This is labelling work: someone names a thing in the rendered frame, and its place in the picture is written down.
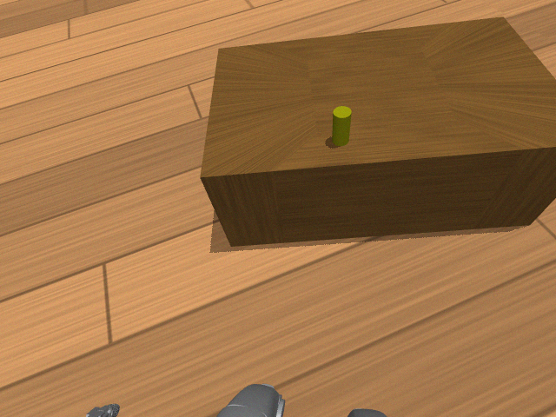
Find can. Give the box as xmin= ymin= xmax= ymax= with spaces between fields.
xmin=332 ymin=106 xmax=352 ymax=146

